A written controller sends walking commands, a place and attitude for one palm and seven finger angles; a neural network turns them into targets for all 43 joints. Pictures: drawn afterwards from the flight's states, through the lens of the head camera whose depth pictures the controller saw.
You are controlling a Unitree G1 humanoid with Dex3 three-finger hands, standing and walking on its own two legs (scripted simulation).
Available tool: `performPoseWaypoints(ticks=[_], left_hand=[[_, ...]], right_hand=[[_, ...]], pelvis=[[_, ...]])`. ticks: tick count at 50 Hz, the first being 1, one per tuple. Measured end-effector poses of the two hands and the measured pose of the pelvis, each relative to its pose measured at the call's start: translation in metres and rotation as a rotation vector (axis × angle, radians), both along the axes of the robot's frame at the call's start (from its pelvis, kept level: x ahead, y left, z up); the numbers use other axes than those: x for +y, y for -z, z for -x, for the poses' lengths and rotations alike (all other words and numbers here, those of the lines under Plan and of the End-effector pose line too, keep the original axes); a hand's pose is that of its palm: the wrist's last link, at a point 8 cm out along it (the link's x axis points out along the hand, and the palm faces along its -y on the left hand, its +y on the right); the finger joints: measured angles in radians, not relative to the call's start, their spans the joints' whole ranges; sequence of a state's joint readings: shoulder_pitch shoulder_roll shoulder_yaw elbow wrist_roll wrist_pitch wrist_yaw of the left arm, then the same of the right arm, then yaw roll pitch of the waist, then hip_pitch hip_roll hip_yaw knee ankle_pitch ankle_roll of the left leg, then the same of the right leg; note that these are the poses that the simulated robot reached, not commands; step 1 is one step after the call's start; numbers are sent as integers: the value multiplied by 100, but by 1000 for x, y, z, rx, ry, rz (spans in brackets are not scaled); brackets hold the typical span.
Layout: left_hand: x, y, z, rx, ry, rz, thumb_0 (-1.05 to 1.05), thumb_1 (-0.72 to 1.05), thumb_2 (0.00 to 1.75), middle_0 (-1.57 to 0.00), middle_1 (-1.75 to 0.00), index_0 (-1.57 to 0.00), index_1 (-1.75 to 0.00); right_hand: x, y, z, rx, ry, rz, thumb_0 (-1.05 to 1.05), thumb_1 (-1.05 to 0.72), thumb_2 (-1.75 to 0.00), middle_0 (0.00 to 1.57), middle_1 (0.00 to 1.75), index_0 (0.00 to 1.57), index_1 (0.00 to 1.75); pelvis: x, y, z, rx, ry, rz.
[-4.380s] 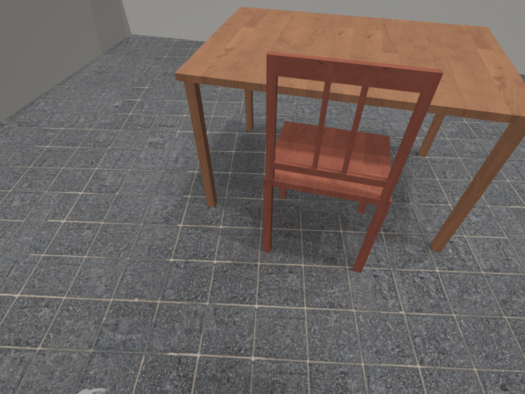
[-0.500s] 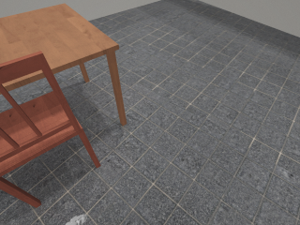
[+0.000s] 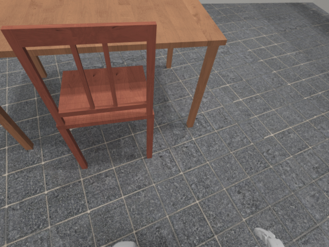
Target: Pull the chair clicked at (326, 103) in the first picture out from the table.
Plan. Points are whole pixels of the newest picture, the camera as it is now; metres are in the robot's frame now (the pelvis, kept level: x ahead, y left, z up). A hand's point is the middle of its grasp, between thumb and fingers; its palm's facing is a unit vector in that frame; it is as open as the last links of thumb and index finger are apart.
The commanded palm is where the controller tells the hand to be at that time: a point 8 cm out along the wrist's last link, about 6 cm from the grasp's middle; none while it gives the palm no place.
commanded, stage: turn to face it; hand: left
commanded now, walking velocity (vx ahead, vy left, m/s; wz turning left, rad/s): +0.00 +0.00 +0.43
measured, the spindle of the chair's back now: (84, 80) +0.63 +0.36 -0.05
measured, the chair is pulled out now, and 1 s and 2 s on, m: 0.00 0.00 0.00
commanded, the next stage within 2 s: take the last steps up to it in 0.48 s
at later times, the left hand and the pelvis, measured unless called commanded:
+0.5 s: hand out of the picture +0.07 +0.20 -0.13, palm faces +0.19 -0.94 -0.27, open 7.4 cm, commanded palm none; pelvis +0.00 -0.01 +0.02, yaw +10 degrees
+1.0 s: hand out of the picture -0.11 +0.15 -0.15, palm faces +0.39 -0.91 -0.16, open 7.4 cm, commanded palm none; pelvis +0.03 +0.02 +0.02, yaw +15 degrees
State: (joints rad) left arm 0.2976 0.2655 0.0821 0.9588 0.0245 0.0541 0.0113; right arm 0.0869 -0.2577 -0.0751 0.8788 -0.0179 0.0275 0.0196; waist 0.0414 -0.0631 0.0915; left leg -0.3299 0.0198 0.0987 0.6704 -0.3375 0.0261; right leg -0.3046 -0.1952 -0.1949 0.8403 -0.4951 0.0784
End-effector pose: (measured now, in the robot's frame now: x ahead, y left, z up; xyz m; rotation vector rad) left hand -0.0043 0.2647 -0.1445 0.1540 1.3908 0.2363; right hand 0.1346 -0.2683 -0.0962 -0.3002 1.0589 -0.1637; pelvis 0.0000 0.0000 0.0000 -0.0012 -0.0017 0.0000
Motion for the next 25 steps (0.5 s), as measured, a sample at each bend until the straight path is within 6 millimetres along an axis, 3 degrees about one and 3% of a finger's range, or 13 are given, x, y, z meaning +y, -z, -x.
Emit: performPoseWaypoints(ticks=[5, 13, 19, 25], left_hand=[[21, -9, 1, -4, -41, -6, 1, 91, 90, -20, -30, -20, -30], [24, -29, -28, -136, -62, -12, 1, 91, 90, -20, -30, -20, -30], [10, -37, -45, -184, -59, -27, 1, 91, 90, -20, -30, -20, -30], [-18, -44, -53, -230, -57, -55, 1, 91, 90, -20, -30, -20, -30]], right_hand=[[30, -14, -8, -8, -50, 1, 0, -91, -90, 20, 30, 20, 30], [58, -6, 17, 72, -68, -59, 0, -90, -90, 20, 30, 21, 30], [54, 11, 50, 155, -43, -101, 0, -90, -90, 20, 30, 21, 30], [30, 35, 78, 240, -20, -134, 1, -90, -90, 20, 30, 21, 30]], pelvis=[[12, -13, 0, -6, -32, 22], [20, -24, 0, -9, -103, 23], [11, -23, 1, -7, -138, 4], [-11, -16, 2, -3, -167, -21]])
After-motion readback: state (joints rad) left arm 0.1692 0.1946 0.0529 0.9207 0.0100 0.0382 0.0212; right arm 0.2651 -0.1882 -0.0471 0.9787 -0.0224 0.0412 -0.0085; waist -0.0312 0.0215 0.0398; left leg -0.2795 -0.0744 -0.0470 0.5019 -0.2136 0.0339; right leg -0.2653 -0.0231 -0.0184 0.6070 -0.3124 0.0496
